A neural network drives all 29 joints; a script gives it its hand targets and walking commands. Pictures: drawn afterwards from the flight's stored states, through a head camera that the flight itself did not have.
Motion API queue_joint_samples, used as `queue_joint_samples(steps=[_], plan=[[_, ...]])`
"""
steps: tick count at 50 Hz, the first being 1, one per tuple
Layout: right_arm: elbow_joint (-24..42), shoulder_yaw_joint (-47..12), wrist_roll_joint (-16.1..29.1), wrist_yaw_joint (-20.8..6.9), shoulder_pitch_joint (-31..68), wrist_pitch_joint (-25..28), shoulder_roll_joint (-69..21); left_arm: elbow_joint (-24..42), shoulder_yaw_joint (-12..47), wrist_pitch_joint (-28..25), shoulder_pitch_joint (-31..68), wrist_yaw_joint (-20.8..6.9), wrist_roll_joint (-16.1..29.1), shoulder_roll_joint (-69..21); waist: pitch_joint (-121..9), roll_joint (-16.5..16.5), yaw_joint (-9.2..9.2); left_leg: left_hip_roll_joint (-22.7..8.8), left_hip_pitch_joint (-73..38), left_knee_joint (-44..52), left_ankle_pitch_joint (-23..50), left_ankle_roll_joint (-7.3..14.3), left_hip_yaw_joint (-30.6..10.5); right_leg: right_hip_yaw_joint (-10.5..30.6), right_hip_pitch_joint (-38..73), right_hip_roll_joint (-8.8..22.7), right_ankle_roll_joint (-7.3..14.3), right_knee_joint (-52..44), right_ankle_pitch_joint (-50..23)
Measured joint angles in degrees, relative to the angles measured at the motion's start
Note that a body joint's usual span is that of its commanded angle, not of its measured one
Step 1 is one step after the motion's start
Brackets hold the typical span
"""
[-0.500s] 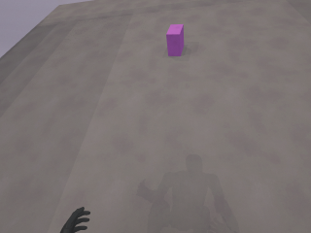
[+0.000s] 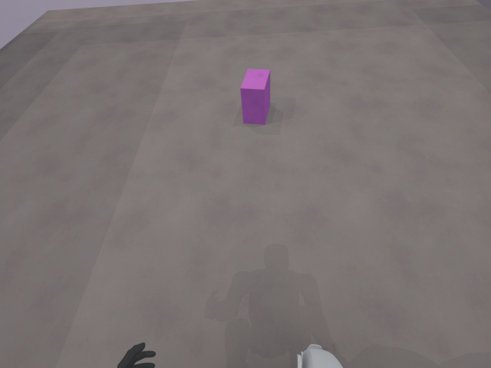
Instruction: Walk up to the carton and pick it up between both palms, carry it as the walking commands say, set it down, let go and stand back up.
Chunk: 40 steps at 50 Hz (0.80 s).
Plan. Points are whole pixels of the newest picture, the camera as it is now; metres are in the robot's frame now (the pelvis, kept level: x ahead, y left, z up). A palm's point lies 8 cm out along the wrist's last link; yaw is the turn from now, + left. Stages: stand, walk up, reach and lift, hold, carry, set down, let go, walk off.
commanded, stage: walk up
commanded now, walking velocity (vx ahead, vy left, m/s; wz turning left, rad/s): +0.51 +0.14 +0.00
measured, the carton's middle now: (256, 96) +1.81 +0.00 -0.63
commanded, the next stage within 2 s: none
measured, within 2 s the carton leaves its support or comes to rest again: neither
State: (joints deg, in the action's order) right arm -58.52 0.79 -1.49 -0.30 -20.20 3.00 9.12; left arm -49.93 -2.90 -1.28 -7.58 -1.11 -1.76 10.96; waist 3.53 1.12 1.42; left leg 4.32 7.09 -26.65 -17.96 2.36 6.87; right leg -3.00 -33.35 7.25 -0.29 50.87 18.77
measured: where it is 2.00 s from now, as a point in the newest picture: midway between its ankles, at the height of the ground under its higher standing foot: (247, 199)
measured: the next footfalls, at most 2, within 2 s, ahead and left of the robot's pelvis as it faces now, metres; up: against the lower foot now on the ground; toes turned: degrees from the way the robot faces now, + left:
right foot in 0.12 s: +0.29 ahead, -0.12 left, +0.00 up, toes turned -5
left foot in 0.78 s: +0.59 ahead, +0.19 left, +0.00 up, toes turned +11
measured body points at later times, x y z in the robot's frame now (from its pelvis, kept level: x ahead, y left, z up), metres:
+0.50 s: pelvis +0.28 -0.03 +0.03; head +0.28 -0.07 +0.48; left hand +0.16 +0.18 -0.11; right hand +0.37 -0.30 -0.13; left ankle +0.37 +0.16 -0.62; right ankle +0.25 -0.11 -0.73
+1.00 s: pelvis +0.56 +0.09 +0.01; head +0.58 +0.12 +0.46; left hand +0.61 +0.35 -0.15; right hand +0.60 -0.15 -0.13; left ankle +0.55 +0.18 -0.73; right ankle +0.58 -0.07 -0.65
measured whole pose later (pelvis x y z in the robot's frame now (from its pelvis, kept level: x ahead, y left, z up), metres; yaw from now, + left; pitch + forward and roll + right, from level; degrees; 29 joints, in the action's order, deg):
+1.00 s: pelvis +0.56 +0.09 +0.01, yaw +3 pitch +0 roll +0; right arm -60.2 1.7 -1.0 -0.3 -16.2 4.6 9.3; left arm -58.3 -4.1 -2.0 -12.4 -0.7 -2.3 13.8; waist 1.1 2.9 -0.4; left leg -1.1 11.8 -25.9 -14.5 2.3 8.0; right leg -0.3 -31.1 6.0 -1.9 63.0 13.2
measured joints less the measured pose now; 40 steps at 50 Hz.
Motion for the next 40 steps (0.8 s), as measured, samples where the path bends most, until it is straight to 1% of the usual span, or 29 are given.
queue_joint_samples(steps=[3, 5, 6, 7, 8, 9, 10, 11, 12, 14, 17, 20, 25, 28, 30, 34, 37, 38, 39, 40], plan=[[-1.20, 0.29, -0.16, -0.37, -2.11, -0.32, -0.04, 1.08, 0.23, 0.10, 2.44, -0.31, 0.35, -0.25, 0.01, -1.56, 1.28, -0.84, -5.36, 2.50, -2.54, -1.09, -1.04, -0.80, 1.01, -0.86, -0.66, -9.60, -4.09], [-1.91, 0.44, -0.06, -0.55, -3.25, -0.41, 0.31, 0.92, 0.24, -0.32, 3.23, -0.29, 0.28, -0.07, -0.51, -2.23, 1.97, -1.68, -7.71, 2.14, -5.30, -2.15, -1.50, -1.71, 3.05, -2.04, -0.22, -14.27, -6.63], [-2.18, 0.54, 0.06, -0.64, -3.84, -0.54, 0.54, 0.63, 0.18, -0.72, 3.48, -0.13, 0.16, 0.09, -0.85, -2.43, 2.34, -2.17, -7.95, 0.08, -7.27, -2.54, -1.85, -2.20, 4.89, -2.51, 0.57, -16.88, -8.31], [-2.74, 0.66, 0.09, -0.76, -3.89, -0.72, 0.92, -0.07, -0.10, -1.41, 3.83, 0.16, -0.22, 0.06, -0.86, -2.83, 2.38, -2.95, -6.71, -5.02, -9.29, -2.50, -2.06, -2.92, 5.71, -2.80, 2.18, -17.27, -13.97], [-3.41, 0.74, 0.12, -0.82, -3.14, -1.01, 1.38, -0.89, -0.47, -2.12, 3.95, 0.52, -0.72, -0.09, -0.63, -3.22, 2.29, -3.76, -3.67, -13.21, -8.77, -2.13, -2.44, -3.68, 5.66, -3.01, 3.57, -15.20, -14.77], [-3.92, 0.90, 0.02, -0.83, -2.23, -1.23, 1.79, -1.88, -0.60, -2.49, 3.45, 0.74, -1.11, -0.07, -0.75, -3.07, 2.27, -3.93, 0.05, -21.91, -8.70, -2.05, -2.99, -3.76, 6.35, -3.04, 4.49, -14.12, -11.72], [-4.31, 1.32, -0.22, -0.82, -1.39, -1.30, 2.31, -3.18, -0.64, -2.49, 2.49, 0.86, -1.34, -0.12, -1.21, -2.96, 2.11, -4.26, 3.68, -29.33, -7.88, -2.21, -3.19, -3.70, 7.72, -3.08, 4.87, -14.50, -8.05], [-4.48, 1.89, -0.53, -0.86, -0.42, -1.46, 2.98, -4.43, -0.63, -2.25, 1.13, 0.92, -1.41, -0.20, -1.58, -2.89, 1.72, -4.92, 6.84, -34.87, -6.03, -2.61, -3.03, -3.82, 9.53, -3.13, 4.83, -15.99, -7.77], [-4.32, 2.50, -0.78, -0.92, 0.52, -1.58, 3.65, -5.67, -0.81, -2.01, -0.49, 1.00, -1.35, -0.33, -1.90, -2.75, 1.18, -5.79, 9.59, -38.43, -3.55, -3.00, -2.71, -3.79, 11.49, -3.22, 4.64, -17.92, -8.44], [-3.80, 3.53, -1.32, -1.13, 2.29, -1.80, 4.77, -8.45, -1.42, -1.94, -4.13, 1.09, -1.13, -0.46, -2.69, -2.09, 0.14, -7.78, 14.16, -40.47, 2.00, -3.69, -2.47, -3.50, 15.57, -3.40, 4.40, -22.29, -9.27], [-2.41, 4.42, -1.92, -1.50, 4.73, -2.77, 6.02, -11.67, -1.25, -2.18, -9.30, 0.86, -0.51, -0.43, -2.59, -0.81, -1.66, -9.97, 19.91, -38.91, 7.53, -4.69, -3.09, -3.03, 21.16, -3.28, 4.36, -27.92, -9.58], [-1.48, 5.08, -2.37, -1.46, 7.22, -3.99, 6.96, -14.50, -1.04, -2.81, -13.25, 0.99, -0.34, -1.07, -1.61, -0.37, -3.26, -10.87, 25.23, -36.35, 11.10, -5.13, -3.87, -3.06, 24.46, -2.96, 3.78, -29.85, -8.43], [-0.82, 5.14, -2.03, -1.85, 9.62, -5.72, 6.32, -17.33, -0.69, -2.29, -19.11, 1.50, -0.14, -2.86, -1.81, -0.64, -5.88, -10.55, 30.33, -33.77, 14.79, -5.78, -3.46, -3.08, 28.79, -2.65, 2.56, -31.70, -5.56], [0.21, 4.54, -1.26, -2.28, 10.69, -6.04, 4.44, -17.20, -0.49, -2.22, -22.31, 1.62, 0.33, -3.70, -2.30, -0.68, -7.40, -10.11, 30.08, -29.28, 15.74, -6.48, -2.86, -2.61, 32.18, -2.35, 1.13, -34.31, -4.42], [1.35, 3.74, -0.74, -2.65, 11.63, -5.88, 2.91, -16.93, -0.30, -2.32, -23.77, 1.65, 0.56, -3.89, -2.54, -0.43, -8.08, -9.81, 29.17, -24.69, 16.27, -6.62, -2.12, -2.41, 34.49, -1.85, 0.33, -36.53, -4.59], [3.22, 2.01, 0.08, -2.95, 14.11, -4.48, 0.15, -16.30, 0.20, -2.97, -25.18, 1.75, 0.71, -3.43, -2.83, 0.02, -8.73, -9.20, 25.98, -14.50, 14.58, -5.84, 0.47, -2.84, 38.73, -0.81, -2.05, -39.11, -1.21], [4.64, 1.19, 0.20, -2.95, 16.55, -3.14, -1.06, -15.98, 0.23, -2.90, -25.41, 2.10, 1.04, -2.58, -2.75, 0.98, -9.02, -8.13, 22.65, -8.13, 9.20, -4.40, 2.45, -2.83, 40.22, 0.78, -4.25, -37.21, 2.97], [5.17, 1.07, 0.04, -2.84, 17.15, -2.34, -1.16, -16.12, 0.30, -2.80, -25.37, 2.18, 1.28, -2.27, -2.82, 1.12, -8.76, -7.72, 21.01, -5.52, 7.72, -3.61, 3.05, -2.91, 39.89, 1.34, -4.82, -34.61, 5.22], [5.57, 1.04, -0.36, -2.63, 17.46, -1.32, -0.90, -16.31, 0.39, -2.62, -25.38, 2.21, 1.49, -2.18, -3.22, 0.59, -8.32, -7.70, 19.38, -3.63, 7.40, -2.58, 3.10, -3.05, 38.22, 1.59, -4.62, -29.25, 7.98], [5.50, 1.20, -0.86, -2.15, 17.78, -0.21, -0.81, -16.57, 0.50, -2.26, -24.38, 2.17, 1.47, -1.86, -3.21, 0.67, -7.34, -7.31, 20.13, -5.51, 9.88, -1.35, 3.01, -2.13, 34.76, 2.09, -3.59, -20.07, 9.80]])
